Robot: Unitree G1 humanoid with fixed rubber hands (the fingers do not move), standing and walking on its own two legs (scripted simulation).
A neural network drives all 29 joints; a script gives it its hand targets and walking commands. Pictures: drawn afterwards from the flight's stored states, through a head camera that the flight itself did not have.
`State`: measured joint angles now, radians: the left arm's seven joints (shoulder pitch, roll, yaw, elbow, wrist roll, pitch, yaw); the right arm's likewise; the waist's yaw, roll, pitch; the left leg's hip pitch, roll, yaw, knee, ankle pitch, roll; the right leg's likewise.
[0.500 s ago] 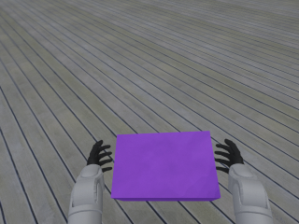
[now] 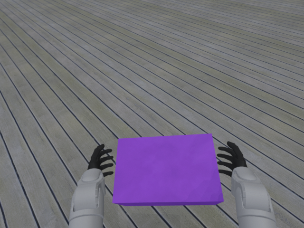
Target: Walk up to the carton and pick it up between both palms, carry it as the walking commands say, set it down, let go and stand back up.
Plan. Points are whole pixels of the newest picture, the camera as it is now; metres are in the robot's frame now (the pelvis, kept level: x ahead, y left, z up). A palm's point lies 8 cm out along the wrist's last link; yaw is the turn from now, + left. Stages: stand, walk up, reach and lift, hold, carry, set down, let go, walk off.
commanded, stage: hold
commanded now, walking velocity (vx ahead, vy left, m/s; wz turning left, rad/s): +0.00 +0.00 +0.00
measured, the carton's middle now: (166, 171) +0.33 -0.01 -0.08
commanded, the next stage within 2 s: set down in 0.36 s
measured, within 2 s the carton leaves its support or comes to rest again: neither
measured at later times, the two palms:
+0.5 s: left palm (97, 162) +0.29 +0.18 +0.05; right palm (244, 165) +0.28 -0.20 +0.04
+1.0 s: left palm (105, 170) +0.31 +0.18 -0.04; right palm (235, 174) +0.30 -0.20 -0.04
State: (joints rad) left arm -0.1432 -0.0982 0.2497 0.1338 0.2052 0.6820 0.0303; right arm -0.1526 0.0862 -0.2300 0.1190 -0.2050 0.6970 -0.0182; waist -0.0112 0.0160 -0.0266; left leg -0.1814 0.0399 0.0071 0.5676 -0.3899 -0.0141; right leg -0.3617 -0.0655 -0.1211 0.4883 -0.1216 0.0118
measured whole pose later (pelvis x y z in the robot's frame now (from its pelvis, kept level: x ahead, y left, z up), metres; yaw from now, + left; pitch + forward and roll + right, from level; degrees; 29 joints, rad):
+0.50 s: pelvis +0.00 +0.00 +0.02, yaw +5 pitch -2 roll -1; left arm -0.31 -0.08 0.33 0.45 0.24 0.59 -0.01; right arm -0.25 0.08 -0.36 0.27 -0.29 0.66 0.09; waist -0.10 0.06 -0.04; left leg -0.04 0.02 -0.08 0.33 -0.25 -0.01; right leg -0.14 -0.04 -0.07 0.18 0.00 0.03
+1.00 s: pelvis +0.01 +0.00 +0.01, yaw +6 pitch +13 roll -1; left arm -0.30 -0.07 0.31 0.48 0.22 0.37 -0.05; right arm -0.22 0.04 -0.36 0.32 -0.25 0.43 0.08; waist -0.10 0.07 -0.03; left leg -0.40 0.00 -0.10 0.46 -0.28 -0.01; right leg -0.51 -0.05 -0.06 0.33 -0.04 0.03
